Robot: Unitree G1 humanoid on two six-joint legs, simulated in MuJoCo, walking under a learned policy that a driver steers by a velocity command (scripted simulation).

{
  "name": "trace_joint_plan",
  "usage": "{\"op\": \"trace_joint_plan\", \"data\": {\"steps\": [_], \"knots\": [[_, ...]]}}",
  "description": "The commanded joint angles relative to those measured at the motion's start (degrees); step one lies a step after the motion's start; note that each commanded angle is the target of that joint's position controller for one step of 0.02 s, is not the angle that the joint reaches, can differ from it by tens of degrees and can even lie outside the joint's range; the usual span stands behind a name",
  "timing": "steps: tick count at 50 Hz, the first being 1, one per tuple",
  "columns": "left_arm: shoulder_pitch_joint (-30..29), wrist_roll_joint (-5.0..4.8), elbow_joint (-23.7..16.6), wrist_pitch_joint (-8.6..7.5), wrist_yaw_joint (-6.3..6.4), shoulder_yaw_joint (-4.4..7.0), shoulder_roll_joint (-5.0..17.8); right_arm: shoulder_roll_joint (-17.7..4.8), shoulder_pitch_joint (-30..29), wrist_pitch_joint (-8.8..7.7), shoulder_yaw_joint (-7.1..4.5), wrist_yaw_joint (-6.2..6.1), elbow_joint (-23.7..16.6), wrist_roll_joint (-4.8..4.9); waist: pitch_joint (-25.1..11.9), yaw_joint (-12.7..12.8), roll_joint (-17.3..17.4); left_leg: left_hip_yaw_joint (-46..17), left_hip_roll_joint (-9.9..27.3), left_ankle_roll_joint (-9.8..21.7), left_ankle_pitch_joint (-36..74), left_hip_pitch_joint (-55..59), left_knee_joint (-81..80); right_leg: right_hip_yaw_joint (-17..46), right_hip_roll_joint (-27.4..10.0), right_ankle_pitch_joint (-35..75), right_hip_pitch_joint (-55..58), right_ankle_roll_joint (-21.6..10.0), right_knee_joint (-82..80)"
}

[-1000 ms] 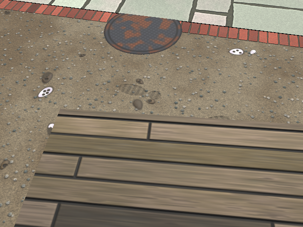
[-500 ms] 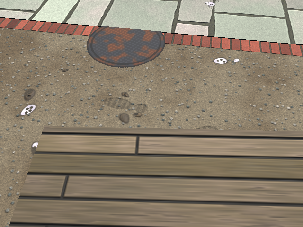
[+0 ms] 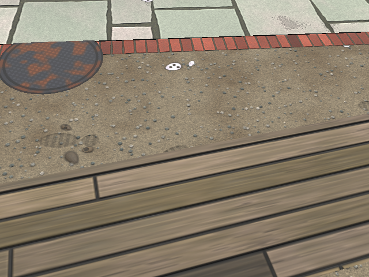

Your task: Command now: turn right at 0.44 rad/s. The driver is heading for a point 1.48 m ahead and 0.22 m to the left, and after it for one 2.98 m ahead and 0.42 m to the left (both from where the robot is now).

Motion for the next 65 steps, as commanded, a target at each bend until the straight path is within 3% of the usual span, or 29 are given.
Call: {"op": "trace_joint_plan", "data": {"steps": [1, 4, 7, 11, 13, 14, 15, 16, 17, 21, 23, 24, 26, 28, 32, 35, 37, 38, 39, 40, 41, 42, 44, 46, 48, 53, 60, 63, 65], "knots": [[4.0, 0.38, -1.3, 0.13, 0.22, 1.9, 5.1, -6.1, -6.8, -1.01, -0.84, -0.72, -5.8, 1.19, -0.9, 1.9, 9.2, -12.4, 14.1, 9.7, 8.1, 2.2, -11.2, -0.3, -2.7, 1.9, -5.1, 2.7, 15.0], [0.0, -0.19, -3.2, -0.31, 0.09, 0.66, 2.7, -6.4, -2.4, -0.42, -0.79, -0.97, -4.6, 0.78, -2.0, -0.9, 10.6, -9.4, 13.2, 11.2, 12.3, 7.8, -10.2, -2.5, -3.6, 3.0, -5.1, 4.1, 6.1], [-1.6, 0.48, -4.1, -0.55, -0.48, -0.84, 0.4, -8.0, -2.0, -0.01, -1.15, -0.69, -4.0, 1.12, -4.0, -1.8, 12.7, -7.9, 13.8, 11.4, 14.8, 8.7, -8.6, -5.5, -6.5, 0.2, 2.8, 4.0, -7.6], [1.5, 0.26, -2.5, -0.79, -1.14, -0.84, 1.1, -9.4, -0.9, 0.56, -1.19, 0.06, -2.6, 2.43, -4.4, -0.8, 12.9, -7.7, 14.0, 11.0, 21.2, 6.3, -4.8, -10.2, -5.4, 7.9, 14.1, 1.9, -27.2], [3.8, 0.97, -1.8, -0.89, -0.98, -0.75, 3.0, -7.3, 2.7, -0.22, -0.26, 0.36, -0.8, 2.64, -5.3, -0.1, 9.2, -6.0, 11.9, 5.4, 17.8, 1.0, -2.4, -5.9, -8.0, 22.5, 25.7, -1.5, -38.0], [5.4, 1.49, -2.4, -0.71, -0.3, -0.13, 7.3, -4.6, 3.7, -1.11, 0.8, 0.95, -1.7, 0.25, -9.3, -1.9, -1.9, -1.4, 7.5, 0.8, 6.3, -4.1, 5.1, 4.4, -17.6, 40.0, 33.1, -4.6, -34.7], [0.9, 2.03, -1.7, -0.79, -0.6, -0.91, 5.3, -2.4, 3.4, -1.51, 1.45, 0.88, -2.1, 0.02, -8.0, -3.8, -10.1, 1.2, 4.7, -2.4, -5.5, -2.5, 1.0, 6.1, -20.8, 35.8, 24.1, -10.8, -33.7], [-2.0, 2.24, -2.7, -1.43, -1.13, -2.08, 0.3, -4.4, 1.0, -1.39, 1.36, 0.75, -1.4, -0.2, -6.3, -2.4, -5.6, 0.7, 5.3, -3.8, -1.6, 1.4, -0.5, 3.4, -17.3, 25.9, 21.0, -10.3, -34.7], [-1.4, 2.73, -1.8, -1.91, -1.3, -2.36, -0.8, -5.1, -0.7, -1.24, 1.18, 0.91, -1.1, 0.2, -5.4, -1.5, -4.7, 1.0, 4.9, -3.9, 2.6, 1.4, -1.1, 0.8, -14.2, 19.1, 21.0, -7.5, -34.7], [1.7, 2.07, -0.5, -2.73, -0.44, -1.18, 3.5, -6.7, -1.0, -0.06, 0.67, 0.32, -0.7, 1.81, -2.0, 0.3, -4.1, 1.4, 3.0, -3.0, 2.1, -3.2, 2.6, -0.9, -13.4, 12.9, 21.5, -6.0, -35.7], [5.4, 1.07, -0.1, -2.19, 0.32, 0.07, 6.6, -6.6, -2.8, -0.02, 0.41, 0.16, -1.6, 2.81, 0.7, 3.6, -7.6, 4.8, 0.5, -2.4, -11.1, -13.7, 13.7, 7.7, -20.4, -9.0, 23.3, -11.5, -41.8], [8.5, 1.02, 0.4, -2.62, 0.58, 0.47, 7.6, -7.3, -5.8, -0.19, 0.08, 0.34, -3.2, 3.16, 3.6, 5.9, -8.7, 1.8, 2.8, -1.6, -17.3, -21.0, 23.9, 14.4, -25.7, -14.5, 23.4, -15.0, -45.7], [8.7, 0.81, 1.3, -4.71, 0.76, -0.03, 5.3, -6.7, -4.4, -0.4, -0.64, 0.7, -3.4, 4.1, 5.9, 4.0, -5.6, -4.1, 5.8, -0.2, -16.8, -31.3, 34.4, 17.2, -29.1, -12.5, 27.1, -16.9, -47.6], [4.9, 0.19, 0.9, -5.88, 0.59, -0.37, 3.2, -6.3, -2.8, -0.72, -0.76, 1.16, -2.6, 3.54, 4.5, 2.2, -3.4, -4.3, 7.2, -0.4, -11.4, -31.7, 32.1, 9.7, -26.7, -4.9, 29.9, -14.5, -48.5], [1.2, 0.54, 0.6, -6.73, -0.57, 0.62, 5.0, -3.8, -3.1, -1.09, 0.6, 3.19, -3.0, 2.92, 1.1, 1.6, -2.6, 1.4, 7.6, -1.6, -2.7, -17.3, 19.8, -6.2, -21.4, 10.2, 23.4, -11.7, -47.6], [3.1, -0.67, 1.9, -6.7, -1.68, 1.6, 7.6, -5.3, -2.5, -0.71, 0.52, 3.76, -4.1, 3.12, 0.6, 1.6, -2.7, 4.7, 5.8, -0.6, -2.2, -10.5, 13.8, -8.7, -22.6, 6.9, 21.2, -11.6, -45.5], [2.6, -1.24, 2.4, -6.36, -2.03, 1.56, 7.4, -6.5, 1.8, -0.41, -0.14, 3.55, -3.1, 3.05, 0.7, -1.2, -1.1, 8.0, 3.2, 1.4, -0.8, -2.7, 9.4, -11.4, -22.5, 4.9, 17.2, -9.9, -39.8], [3.0, -0.67, 2.6, -6.39, -2.09, 1.0, 6.1, -8.6, 6.9, -0.27, -1.42, 3.15, -1.8, 3.17, -1.2, -3.6, 0.3, 8.8, 0.7, 2.9, -1.9, 4.9, 8.5, -14.4, -20.7, 10.6, 14.0, -8.2, -31.4], [3.3, 0.73, 2.2, -6.55, -2.13, -0.2, 2.8, -12.8, 15.8, -0.2, -3.52, 2.51, 0.3, 3.83, -5.1, -7.5, 7.3, 3.1, 1.8, 5.6, -3.2, 15.8, 5.2, -19.3, -16.6, 15.6, 8.2, -4.9, -13.3], [1.8, 2.41, -2.8, -7.42, -1.92, -1.96, -2.6, -21.8, 18.8, -0.93, -4.9, 1.87, -0.9, 3.41, -7.2, -5.8, 25.6, -33.3, 17.2, 16.6, -15.9, 25.3, -8.4, -17.7, -6.1, -7.3, -12.9, 0.6, 11.4], [-0.3, -0.2, -3.3, -8.89, -1.96, -1.35, 2.0, -18.3, 17.5, -2.57, -3.59, 2.69, -2.8, 2.9, -10.8, -7.2, 16.3, -49.2, 22.3, 20.7, -28.6, 26.6, -18.8, -5.0, -5.0, -8.0, -20.0, -0.3, 19.4], [-2.5, -2.24, -3.6, -9.79, -2.42, -0.65, 5.2, -14.4, 14.8, -3.64, -2.39, 2.91, -3.1, 2.47, -5.0, -6.2, 12.3, -43.7, 22.4, 19.0, -28.0, 23.6, -18.4, -4.2, -8.5, -3.0, -24.1, -2.4, 20.3], [-1.4, 0.23, -1.9, -10.5, -2.1, -0.59, 5.1, -10.3, 9.0, -3.84, -1.05, 2.87, -4.2, 2.16, -0.9, -2.7, 5.8, -30.5, 17.3, 14.7, -13.7, 14.6, -15.3, -4.2, -12.6, 6.6, -18.5, -3.8, 12.0], [-0.5, 1.37, -1.1, -9.94, -2.41, -0.18, 4.9, -9.4, 6.4, -3.68, -0.53, 2.31, -5.4, 1.44, -0.7, -0.6, 7.2, -22.7, 13.0, 13.1, -3.5, 9.7, -16.6, -4.6, -12.9, 12.6, -12.2, -3.1, 6.0], [-1.3, 1.71, -0.9, -9.13, -2.49, -0.37, 3.8, -10.0, 7.5, -3.9, -0.72, 1.6, -5.1, 1.9, -0.6, -0.5, 5.9, -18.3, 11.5, 13.3, 6.3, 9.3, -17.2, -5.9, -11.4, 17.2, -11.7, -1.4, 1.3], [-10.1, 1.31, -2.6, -8.93, -2.91, -1.73, 0.4, -9.9, 11.3, -3.46, -0.85, 0.0, -2.4, 2.49, 1.0, -2.9, 7.3, -11.2, 7.9, 10.2, 14.6, 7.9, -16.6, -7.3, -8.2, 30.7, -8.9, 1.3, -17.7], [-18.7, 0.28, -4.8, -10.33, -5.18, -2.38, 0.2, -9.7, 15.9, -2.74, -0.94, -0.23, 2.0, 2.56, 4.0, -6.2, 7.9, -11.5, 11.9, 9.4, 18.8, 16.4, -14.2, -9.2, -7.4, 32.5, -8.5, -2.6, -28.9], [-14.0, 0.3, -3.7, -10.29, -5.29, -1.44, 2.4, -10.8, 15.1, -2.11, -1.17, -0.4, 2.5, 2.27, 0.1, -3.4, 10.1, -9.1, 12.4, 7.9, 43.6, 22.0, -6.9, -12.4, -4.5, 23.9, -2.1, -6.3, -29.0], [0.7, 0.4, -0.4, -9.87, -4.51, 0.16, 5.8, -11.3, 12.5, -1.54, -0.87, -0.49, 2.0, 1.69, -10.1, 4.6, 10.0, -5.4, 9.7, 5.6, 59.3, 18.3, 11.3, -12.8, -3.9, 25.7, 18.2, -10.7, -29.2]]}}
Keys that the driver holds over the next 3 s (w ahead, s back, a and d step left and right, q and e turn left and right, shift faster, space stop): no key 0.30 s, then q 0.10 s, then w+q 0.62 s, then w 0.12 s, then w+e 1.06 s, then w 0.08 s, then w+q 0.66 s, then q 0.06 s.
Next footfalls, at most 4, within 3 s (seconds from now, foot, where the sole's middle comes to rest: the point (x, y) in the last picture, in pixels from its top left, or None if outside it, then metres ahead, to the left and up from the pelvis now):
0.26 right None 0.02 -0.15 -0.78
0.78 left None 0.15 0.14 -0.78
1.30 right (159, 258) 0.55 0.09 -0.78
1.76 left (92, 204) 0.76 0.36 -0.78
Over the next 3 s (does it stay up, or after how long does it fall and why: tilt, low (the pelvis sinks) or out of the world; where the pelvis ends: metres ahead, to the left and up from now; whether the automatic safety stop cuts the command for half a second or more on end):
stays up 1.27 0.18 0.00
